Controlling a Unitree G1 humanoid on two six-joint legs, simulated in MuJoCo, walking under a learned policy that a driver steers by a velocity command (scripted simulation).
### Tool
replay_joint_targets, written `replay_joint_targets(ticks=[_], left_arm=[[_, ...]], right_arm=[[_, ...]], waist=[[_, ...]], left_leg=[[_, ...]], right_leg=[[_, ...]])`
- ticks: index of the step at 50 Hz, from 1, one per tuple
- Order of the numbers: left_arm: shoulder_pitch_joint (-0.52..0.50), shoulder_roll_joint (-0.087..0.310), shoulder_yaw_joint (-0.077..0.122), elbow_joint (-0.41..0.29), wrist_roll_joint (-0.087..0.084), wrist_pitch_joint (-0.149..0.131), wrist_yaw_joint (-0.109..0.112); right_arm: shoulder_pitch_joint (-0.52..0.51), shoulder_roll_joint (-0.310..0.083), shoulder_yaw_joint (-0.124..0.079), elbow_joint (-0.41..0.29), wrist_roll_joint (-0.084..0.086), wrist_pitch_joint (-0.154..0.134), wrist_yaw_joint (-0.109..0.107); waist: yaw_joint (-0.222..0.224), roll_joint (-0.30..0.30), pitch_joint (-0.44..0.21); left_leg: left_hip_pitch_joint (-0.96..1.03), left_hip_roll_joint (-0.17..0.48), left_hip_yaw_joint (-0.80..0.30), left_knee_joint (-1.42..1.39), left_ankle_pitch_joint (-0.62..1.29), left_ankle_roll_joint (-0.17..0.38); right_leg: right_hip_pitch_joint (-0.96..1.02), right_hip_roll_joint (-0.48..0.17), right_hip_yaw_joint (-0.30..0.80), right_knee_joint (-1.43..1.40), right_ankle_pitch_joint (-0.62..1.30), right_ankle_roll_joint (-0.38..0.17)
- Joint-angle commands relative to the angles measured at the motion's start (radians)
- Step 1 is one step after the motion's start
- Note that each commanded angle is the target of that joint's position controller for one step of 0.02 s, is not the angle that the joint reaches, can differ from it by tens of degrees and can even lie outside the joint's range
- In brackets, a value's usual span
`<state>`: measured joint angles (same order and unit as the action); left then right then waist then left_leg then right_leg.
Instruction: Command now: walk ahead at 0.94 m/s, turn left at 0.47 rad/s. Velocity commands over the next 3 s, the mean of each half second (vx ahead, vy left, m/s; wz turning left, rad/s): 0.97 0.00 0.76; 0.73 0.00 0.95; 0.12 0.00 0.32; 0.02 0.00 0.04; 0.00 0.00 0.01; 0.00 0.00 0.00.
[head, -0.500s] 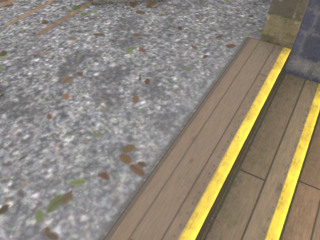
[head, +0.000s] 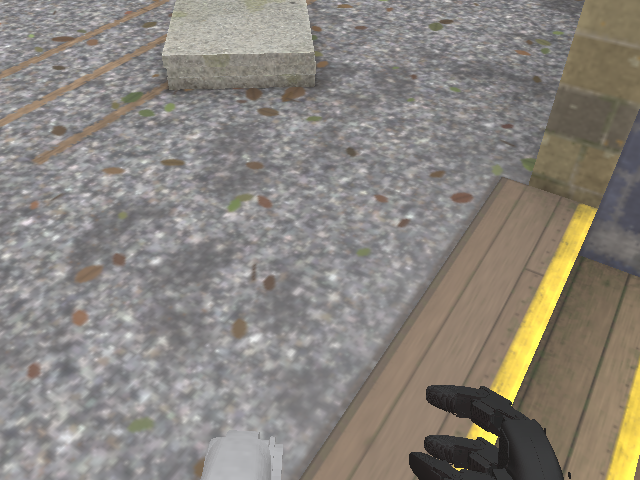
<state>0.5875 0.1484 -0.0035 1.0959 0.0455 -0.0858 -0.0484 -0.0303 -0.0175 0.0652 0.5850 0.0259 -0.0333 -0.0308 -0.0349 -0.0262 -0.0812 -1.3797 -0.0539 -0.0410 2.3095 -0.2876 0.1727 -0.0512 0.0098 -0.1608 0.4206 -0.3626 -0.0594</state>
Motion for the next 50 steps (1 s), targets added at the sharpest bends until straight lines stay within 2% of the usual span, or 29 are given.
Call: replay_joint_targets(ticks=[1, 3, 5, 7, 8, 9, 10, 11, 13, 15, 18, 19, 21, 23, 25, 26, 27, 28, 29, 32, 35, 38, 41, 44, 45, 46, 47, 48, 50], left_arm=[[-0.175, 0.104, -0.007, -0.116, -0.05, -0.059, 0.012], [-0.073, 0.205, 0.023, -0.107, -0.048, -0.049, 0.036], [-0.03, 0.295, 0.054, -0.135, -0.07, -0.037, 0.095], [-0.121, 0.331, 0.079, -0.223, -0.029, -0.011, 0.107], [-0.169, 0.327, 0.089, -0.277, -0.036, -0.005, 0.081], [-0.261, 0.231, 0.075, -0.326, -0.031, -0.031, 0.057], [-0.454, 0.137, 0.061, -0.466, -0.001, -0.061, 0.001], [-0.42, 0.075, 0.036, -0.54, 0.042, -0.087, -0.016], [-0.399, 0.034, 0.007, -0.555, 0.03, -0.093, -0.012], [-0.474, -0.013, -0.018, -0.622, 0.026, -0.044, 0.021], [-0.552, 0.1, -0.022, -0.697, 0.025, -0.006, 0.025], [-0.528, 0.155, -0.003, -0.687, 0.01, -0.008, 0.016], [-0.503, 0.12, -0.005, -0.677, -0.039, -0.014, 0.006], [-0.371, 0.166, 0.021, -0.606, -0.053, 0.001, 0.024], [-0.128, 0.263, 0.075, -0.548, -0.068, -0.002, 0.059], [0.01, 0.307, 0.098, -0.492, -0.053, 0.002, 0.087], [0.061, 0.275, 0.087, -0.456, -0.004, -0.003, 0.088], [-0.079, 0.314, 0.087, -0.492, 0.058, -0.011, 0.079], [-0.178, 0.223, 0.084, -0.508, 0.049, -0.018, 0.065], [-0.161, 0.124, 0.056, -0.402, 0.02, -0.041, 0.049], [-0.097, 0.121, 0.049, -0.308, -0.007, -0.057, 0.047], [-0.179, 0.155, 0.041, -0.289, -0.023, -0.068, 0.059], [-0.19, 0.261, 0.063, -0.291, -0.043, -0.074, 0.08], [-0.25, 0.331, 0.091, -0.336, -0.06, -0.045, 0.096], [-0.296, 0.291, 0.098, -0.345, -0.052, -0.024, 0.081], [-0.122, 0.194, 0.071, -0.42, -0.036, -0.01, 0.085], [-0.102, 0.233, 0.065, -0.459, -0.042, 0.004, 0.084], [-0.089, 0.238, 0.048, -0.462, -0.042, 0.012, 0.084], [-0.165, 0.244, 0.052, -0.453, 0.001, 0.033, 0.081]], right_arm=[[-0.038, -0.097, -0.02, -0.071, -0.006, 0.045, 0.001], [0.005, -0.118, -0.035, -0.048, -0.043, 0.04, 0.002], [-0.036, -0.118, -0.029, -0.039, -0.012, 0.037, 0.019], [0.164, -0.215, -0.071, 0.011, -0.023, 0.048, 0.025], [0.281, -0.284, -0.098, 0.041, -0.021, 0.027, 0.034], [0.344, -0.362, -0.131, 0.063, -0.028, 0.004, 0.042], [0.262, -0.388, -0.152, 0.104, 0.005, 0.017, 0.029], [0.173, -0.381, -0.146, 0.084, 0.004, 0.017, 0.022], [0.32, -0.287, -0.129, 0.169, -0.053, -0.012, 0.019], [0.335, -0.26, -0.118, 0.215, -0.093, -0.059, 0.006], [0.224, -0.351, -0.143, 0.183, -0.058, -0.077, 0.006], [0.242, -0.37, -0.149, 0.171, -0.048, -0.086, 0.003], [0.283, -0.409, -0.167, 0.157, -0.031, -0.097, 0.003], [0.337, -0.477, -0.189, 0.167, -0.034, -0.101, 0.023], [0.258, -0.527, -0.208, 0.146, -0.039, -0.104, 0.049], [0.191, -0.428, -0.188, 0.11, -0.043, -0.11, 0.061], [0.161, -0.245, -0.137, 0.056, -0.062, -0.109, 0.055], [0.326, -0.204, -0.112, 0.0, 0.002, -0.099, 0.039], [0.306, -0.28, -0.118, 0.022, -0.016, -0.074, 0.025], [0.146, -0.275, -0.116, -0.023, -0.046, -0.03, 0.065], [0.044, -0.255, -0.097, -0.094, -0.057, -0.003, 0.08], [-0.005, -0.276, -0.09, -0.125, -0.072, -0.001, 0.095], [0.077, -0.288, -0.087, -0.076, -0.077, -0.004, 0.12], [0.533, -0.411, -0.157, 0.069, -0.079, -0.015, 0.089], [0.514, -0.452, -0.184, 0.076, -0.041, -0.009, 0.05], [0.439, -0.55, -0.194, 0.03, -0.068, -0.004, 0.042], [0.445, -0.547, -0.206, -0.001, -0.051, 0.003, 0.038], [0.33, -0.497, -0.198, -0.039, -0.045, 0.017, 0.013], [0.245, -0.385, -0.159, -0.029, -0.034, 0.014, -0.002]], waist=[[-0.078, 0.041, 0.33], [-0.051, 0.009, 0.153], [-0.052, -0.08, -0.003], [-0.14, -0.191, -0.155], [-0.172, -0.198, -0.194], [-0.206, -0.019, -0.148], [-0.121, 0.272, -0.034], [-0.016, 0.165, 0.061], [0.036, -0.066, 0.166], [0.083, -0.078, 0.232], [0.131, -0.089, 0.304], [0.105, -0.084, 0.224], [0.062, -0.028, 0.097], [0.087, 0.023, -0.052], [0.287, 0.088, -0.206], [0.341, 0.062, -0.241], [0.303, -0.062, -0.174], [0.122, -0.244, -0.231], [0.121, -0.066, -0.176], [0.098, 0.057, 0.079], [0.066, -0.026, 0.151], [0.01, -0.042, 0.242], [-0.035, -0.032, 0.178], [-0.236, -0.034, -0.073], [-0.227, 0.132, -0.034], [-0.05, 0.152, -0.163], [-0.08, 0.1, -0.42], [-0.027, 0.035, -0.409], [0.042, -0.114, -0.159]], left_leg=[[0.393, 0.013, 0.176, -0.405, 0.094, -0.042], [0.428, 0.038, 0.257, -0.539, -0.038, 0.006], [0.633, -0.014, 0.362, -0.84, -0.202, 0.041], [0.768, -0.109, 0.33, -0.926, -0.481, 0.057], [0.928, -0.156, 0.185, -1.113, -0.548, 0.1], [1.059, -0.022, -0.28, -1.383, -0.638, 0.196], [1.107, 0.065, -0.934, -1.924, -0.717, 0.293], [1.085, 0.146, -1.088, -1.996, -0.692, 0.288], [0.938, 0.154, -0.887, -1.953, -0.508, 0.202], [0.833, 0.081, -0.633, -1.876, -0.321, 0.163], [0.573, -0.007, -0.368, -2.046, -0.308, 0.154], [0.578, -0.026, -0.324, -2.103, -0.14, 0.158], [0.629, -0.01, -0.302, -2.141, 0.089, 0.139], [0.984, -0.032, -0.262, -1.934, 0.626, 0.1], [1.104, -0.026, -0.241, -1.483, 0.92, 0.015], [0.972, -0.057, -0.209, -1.235, 0.643, -0.021], [0.714, -0.068, -0.175, -0.997, -0.092, -0.011], [0.535, -0.068, -0.09, -0.827, -0.127, -0.042], [0.506, 0.017, -0.067, -0.801, -0.015, -0.041], [0.457, 0.095, -0.05, -0.809, 0.025, -0.039], [0.413, 0.125, -0.024, -0.906, 0.021, -0.045], [0.552, 0.069, 0.097, -1.216, 0.145, -0.077], [0.981, -0.041, 0.272, -1.536, 0.298, -0.067], [1.559, -0.054, 0.099, -1.691, 0.468, 0.04], [1.638, 0.052, -0.037, -1.794, 0.727, 0.088], [1.756, 0.272, -0.285, -1.594, 1.564, 0.178], [1.92, 0.39, -0.496, -1.679, 1.5, 0.327], [1.808, 0.398, -0.599, -1.816, 1.076, 0.341], [1.425, 0.302, -0.502, -1.934, 0.78, 0.275]], right_leg=[[-0.672, -0.148, -0.044, -0.453, 0.398, 0.032], [-0.248, -0.178, -0.1, -0.36, 0.955, 0.013], [-0.014, -0.247, -0.118, -0.183, 1.68, -0.011], [0.153, -0.32, -0.089, 0.23, 2.127, -0.045], [0.078, -0.32, -0.063, 0.547, 2.068, -0.078], [-0.254, -0.196, -0.004, 1.01, 1.306, -0.072], [-0.749, 0.085, 0.145, 1.315, 0.305, -0.018], [-0.911, 0.046, 0.272, 1.49, 0.26, -0.007], [-0.952, 0.007, 0.279, 1.461, 0.189, 0.0], [-1.039, -0.009, 0.273, 1.534, -0.03, 0.024], [-0.763, -0.1, 0.205, 0.885, -0.156, 0.055], [-0.543, -0.1, 0.145, 0.72, 0.037, 0.079], [-0.158, -0.077, 0.139, 0.431, 0.328, 0.088], [-0.064, 0.029, 0.117, 0.271, 0.246, 0.059], [0.171, 0.026, 0.106, 0.124, 0.28, 0.053], [0.351, -0.047, 0.152, 0.106, 0.242, 0.049], [0.476, -0.227, 0.328, 0.15, 0.19, 0.065], [0.515, -0.461, 0.826, 0.023, 0.352, -0.031], [0.368, -0.45, 0.835, -0.059, 0.123, -0.104], [0.102, -0.313, 0.472, -0.133, 0.137, -0.05], [0.043, -0.265, 0.229, -0.175, 0.487, 0.03], [-0.081, -0.174, 0.02, -0.245, 0.84, 0.071], [-0.172, -0.153, -0.064, -0.089, 1.221, 0.108], [-0.326, -0.17, -0.037, 0.588, 0.977, 0.121], [-0.487, 0.045, -0.073, 1.0, -0.05, 0.124], [-0.628, 0.013, 0.023, 1.316, -0.288, 0.132], [-0.711, 0.003, 0.198, 1.423, -0.206, 0.147], [-0.744, -0.029, 0.235, 1.381, -0.112, 0.132], [-0.685, -0.084, 0.225, 1.177, -0.096, 0.132]])
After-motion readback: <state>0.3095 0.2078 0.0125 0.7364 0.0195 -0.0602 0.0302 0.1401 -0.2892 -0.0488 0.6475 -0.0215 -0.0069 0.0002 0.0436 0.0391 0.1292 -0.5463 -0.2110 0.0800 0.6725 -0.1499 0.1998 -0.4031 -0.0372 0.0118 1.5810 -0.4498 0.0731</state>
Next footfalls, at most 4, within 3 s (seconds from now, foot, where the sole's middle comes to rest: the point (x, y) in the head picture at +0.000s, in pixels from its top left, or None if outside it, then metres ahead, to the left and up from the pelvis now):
0.16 left None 0.26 0.06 -0.59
0.54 right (335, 419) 0.66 -0.03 -0.59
0.90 left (158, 313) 0.95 0.36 -0.59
1.32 right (180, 251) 1.16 0.34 -0.59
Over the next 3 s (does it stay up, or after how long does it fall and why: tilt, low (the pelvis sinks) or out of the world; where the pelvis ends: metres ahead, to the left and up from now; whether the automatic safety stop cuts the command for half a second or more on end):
stays up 1.03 0.32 0.18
